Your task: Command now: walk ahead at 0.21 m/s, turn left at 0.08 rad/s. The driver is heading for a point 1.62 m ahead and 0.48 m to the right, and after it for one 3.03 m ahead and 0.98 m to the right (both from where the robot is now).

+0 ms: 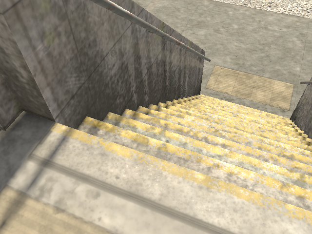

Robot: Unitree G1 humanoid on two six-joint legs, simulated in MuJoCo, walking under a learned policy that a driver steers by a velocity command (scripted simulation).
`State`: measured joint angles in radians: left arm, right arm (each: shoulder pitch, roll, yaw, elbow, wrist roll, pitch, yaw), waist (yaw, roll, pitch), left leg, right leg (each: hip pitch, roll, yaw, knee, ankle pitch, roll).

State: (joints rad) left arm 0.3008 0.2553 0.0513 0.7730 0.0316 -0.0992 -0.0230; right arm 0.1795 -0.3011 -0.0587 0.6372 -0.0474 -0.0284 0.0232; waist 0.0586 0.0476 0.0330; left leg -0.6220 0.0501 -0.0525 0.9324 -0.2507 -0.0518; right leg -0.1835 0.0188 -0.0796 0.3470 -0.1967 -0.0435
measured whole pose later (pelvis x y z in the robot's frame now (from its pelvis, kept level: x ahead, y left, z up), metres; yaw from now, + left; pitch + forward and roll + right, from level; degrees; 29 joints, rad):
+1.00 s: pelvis +0.17 -0.03 -0.01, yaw -29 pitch +4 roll +1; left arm 0.28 0.27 0.04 0.71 0.07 -0.08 -0.05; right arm 0.30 -0.28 0.00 0.74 -0.05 -0.12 -0.01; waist -0.01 0.00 -0.07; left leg -0.21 -0.04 0.03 0.43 -0.28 0.06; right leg -0.38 0.11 0.20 0.82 -0.44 -0.04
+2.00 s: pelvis +0.57 -0.12 -0.02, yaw -3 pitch +4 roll +0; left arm 0.21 0.23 -0.01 0.88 0.08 -0.09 -0.02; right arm 0.45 -0.23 -0.06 0.93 -0.05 -0.10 0.05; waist -0.05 -0.01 -0.09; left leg -0.36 -0.09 0.01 0.57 -0.28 0.10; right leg -0.69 -0.08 0.03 1.23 -0.35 -0.01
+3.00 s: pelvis +1.04 -0.22 -0.45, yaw -32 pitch +2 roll +0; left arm 0.40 0.21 -0.03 0.85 0.06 -0.04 -0.10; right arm 0.46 -0.26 -0.03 1.00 -0.12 -0.09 0.04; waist -0.01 -0.01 -0.08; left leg -0.28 -0.05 0.13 0.57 -0.32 0.10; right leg -1.03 -0.03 0.09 1.71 -0.12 -0.06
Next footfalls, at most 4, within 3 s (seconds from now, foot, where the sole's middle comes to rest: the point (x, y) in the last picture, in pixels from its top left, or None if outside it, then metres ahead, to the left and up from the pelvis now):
0.12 left None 0.17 0.14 -0.78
0.42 right None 0.12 -0.13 -0.78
0.92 left None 0.22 0.06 -0.78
1.30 right None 0.34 -0.26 -0.78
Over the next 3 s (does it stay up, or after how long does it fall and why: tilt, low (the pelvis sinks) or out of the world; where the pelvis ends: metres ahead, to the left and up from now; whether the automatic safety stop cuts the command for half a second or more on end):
stays up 1.04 -0.22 -0.45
